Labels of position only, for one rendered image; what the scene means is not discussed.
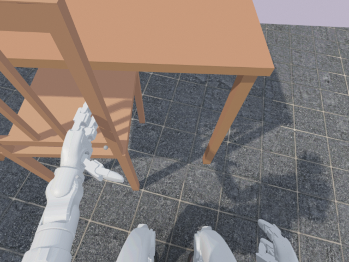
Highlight left robot thigh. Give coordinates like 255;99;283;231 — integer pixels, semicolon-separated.
116;228;155;262

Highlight robot left hand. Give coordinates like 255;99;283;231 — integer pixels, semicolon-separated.
60;102;124;182

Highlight right robot thigh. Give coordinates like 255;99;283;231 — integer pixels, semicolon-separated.
194;230;237;262

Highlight chair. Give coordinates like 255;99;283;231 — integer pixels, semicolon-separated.
0;0;145;190

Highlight robot left forearm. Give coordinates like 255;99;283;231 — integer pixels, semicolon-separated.
22;166;85;262

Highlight robot thigh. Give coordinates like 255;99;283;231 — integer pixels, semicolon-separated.
116;228;155;262
194;230;237;262

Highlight robot right hand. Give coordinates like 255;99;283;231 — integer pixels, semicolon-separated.
256;219;299;262

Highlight table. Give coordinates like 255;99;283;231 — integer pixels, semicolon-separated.
0;0;275;164

